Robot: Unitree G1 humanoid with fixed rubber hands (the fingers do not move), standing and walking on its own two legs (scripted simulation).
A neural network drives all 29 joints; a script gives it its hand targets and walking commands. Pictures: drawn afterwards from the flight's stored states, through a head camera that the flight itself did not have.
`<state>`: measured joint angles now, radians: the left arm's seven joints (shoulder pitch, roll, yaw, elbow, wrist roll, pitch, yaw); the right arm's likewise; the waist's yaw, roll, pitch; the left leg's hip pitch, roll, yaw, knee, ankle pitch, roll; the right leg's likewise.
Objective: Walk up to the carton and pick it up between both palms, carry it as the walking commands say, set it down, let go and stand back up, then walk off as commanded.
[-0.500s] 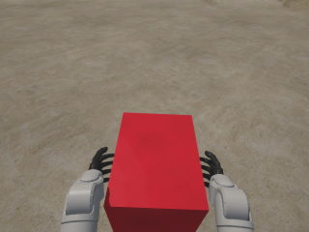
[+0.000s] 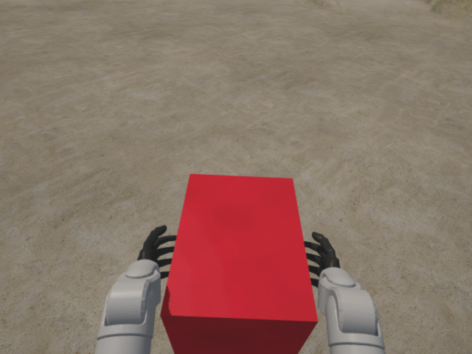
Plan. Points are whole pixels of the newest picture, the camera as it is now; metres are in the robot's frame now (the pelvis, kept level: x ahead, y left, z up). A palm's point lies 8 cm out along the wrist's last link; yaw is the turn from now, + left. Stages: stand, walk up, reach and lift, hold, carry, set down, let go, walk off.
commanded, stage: carry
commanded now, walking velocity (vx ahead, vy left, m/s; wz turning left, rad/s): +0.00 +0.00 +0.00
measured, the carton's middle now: (237, 267) +0.33 +0.00 -0.03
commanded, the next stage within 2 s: hold in 0.82 s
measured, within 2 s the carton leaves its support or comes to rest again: neither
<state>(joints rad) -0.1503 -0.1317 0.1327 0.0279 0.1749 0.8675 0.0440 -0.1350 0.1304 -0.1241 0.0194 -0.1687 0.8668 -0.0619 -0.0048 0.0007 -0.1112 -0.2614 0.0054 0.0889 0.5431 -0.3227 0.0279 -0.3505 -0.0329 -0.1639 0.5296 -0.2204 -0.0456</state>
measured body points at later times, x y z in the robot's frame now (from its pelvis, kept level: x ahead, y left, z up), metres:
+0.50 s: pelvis -0.02 +0.01 +0.00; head -0.04 +0.00 +0.45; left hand +0.27 +0.15 +0.03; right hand +0.26 -0.15 +0.03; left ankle -0.02 +0.10 -0.73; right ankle +0.04 -0.09 -0.73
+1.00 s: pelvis -0.03 +0.01 +0.00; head -0.04 +0.00 +0.45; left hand +0.27 +0.15 +0.03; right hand +0.26 -0.16 +0.03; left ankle -0.02 +0.10 -0.73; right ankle +0.04 -0.09 -0.73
